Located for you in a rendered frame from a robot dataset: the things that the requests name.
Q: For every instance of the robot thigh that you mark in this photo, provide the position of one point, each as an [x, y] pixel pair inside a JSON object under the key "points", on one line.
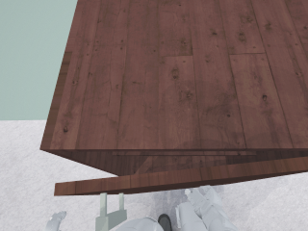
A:
{"points": [[139, 224], [187, 219]]}

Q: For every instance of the robot right hand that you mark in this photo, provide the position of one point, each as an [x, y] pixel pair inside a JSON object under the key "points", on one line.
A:
{"points": [[200, 202]]}

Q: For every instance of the right robot forearm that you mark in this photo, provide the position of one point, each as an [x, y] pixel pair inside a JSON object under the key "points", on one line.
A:
{"points": [[215, 219]]}

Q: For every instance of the handle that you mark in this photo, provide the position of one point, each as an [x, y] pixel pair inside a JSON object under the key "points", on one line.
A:
{"points": [[106, 222]]}

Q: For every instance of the cupboard door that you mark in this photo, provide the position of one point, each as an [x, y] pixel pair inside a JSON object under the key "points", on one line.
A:
{"points": [[183, 178]]}

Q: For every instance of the right robot thigh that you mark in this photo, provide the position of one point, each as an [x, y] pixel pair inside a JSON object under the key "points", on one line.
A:
{"points": [[187, 219]]}

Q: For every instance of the robot left hand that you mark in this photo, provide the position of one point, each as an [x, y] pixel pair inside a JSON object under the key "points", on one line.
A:
{"points": [[54, 223]]}

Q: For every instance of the left robot thigh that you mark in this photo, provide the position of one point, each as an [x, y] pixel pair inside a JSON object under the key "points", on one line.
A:
{"points": [[139, 224]]}

